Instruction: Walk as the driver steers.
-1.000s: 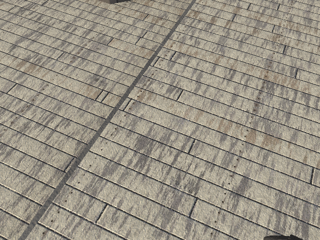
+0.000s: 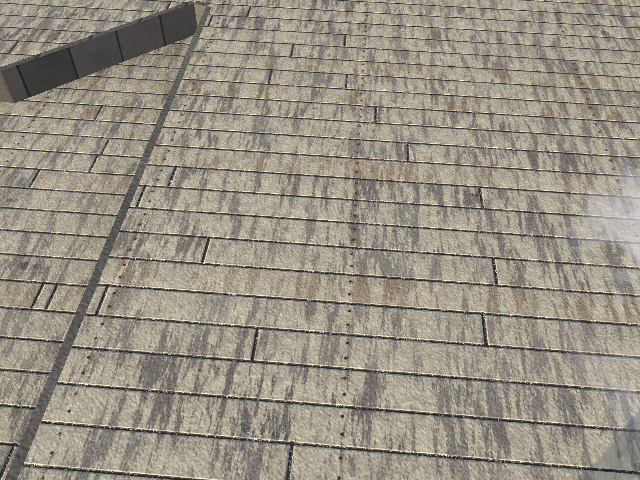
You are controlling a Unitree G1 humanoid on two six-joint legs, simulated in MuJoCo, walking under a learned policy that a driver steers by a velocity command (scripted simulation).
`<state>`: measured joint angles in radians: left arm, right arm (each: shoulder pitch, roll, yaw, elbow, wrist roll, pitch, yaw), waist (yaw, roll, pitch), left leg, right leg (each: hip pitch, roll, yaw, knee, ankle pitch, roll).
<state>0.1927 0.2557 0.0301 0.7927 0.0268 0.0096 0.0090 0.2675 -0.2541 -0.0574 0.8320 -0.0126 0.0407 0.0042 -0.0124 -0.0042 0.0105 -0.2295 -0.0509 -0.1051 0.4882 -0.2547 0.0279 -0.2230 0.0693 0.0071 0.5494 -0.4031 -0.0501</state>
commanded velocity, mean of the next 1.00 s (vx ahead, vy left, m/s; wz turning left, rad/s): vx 0.43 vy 0.00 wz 0.14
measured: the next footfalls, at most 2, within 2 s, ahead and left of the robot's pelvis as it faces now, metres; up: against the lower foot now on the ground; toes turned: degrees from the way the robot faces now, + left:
left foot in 0.46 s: +0.28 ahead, +0.19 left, +0.00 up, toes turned +20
right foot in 1.02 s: +0.61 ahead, +0.12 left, +0.00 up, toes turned +1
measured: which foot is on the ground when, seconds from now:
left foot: down 0.00-0.02, up 0.04-0.44, down 0.46-1.00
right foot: down 0.00-0.48, up 0.50-1.00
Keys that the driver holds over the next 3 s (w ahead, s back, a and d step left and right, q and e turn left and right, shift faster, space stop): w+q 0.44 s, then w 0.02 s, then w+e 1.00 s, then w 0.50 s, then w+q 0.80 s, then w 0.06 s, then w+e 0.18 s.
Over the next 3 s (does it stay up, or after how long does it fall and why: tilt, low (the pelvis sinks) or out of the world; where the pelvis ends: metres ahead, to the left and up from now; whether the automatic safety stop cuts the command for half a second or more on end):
stays up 1.48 0.09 0.00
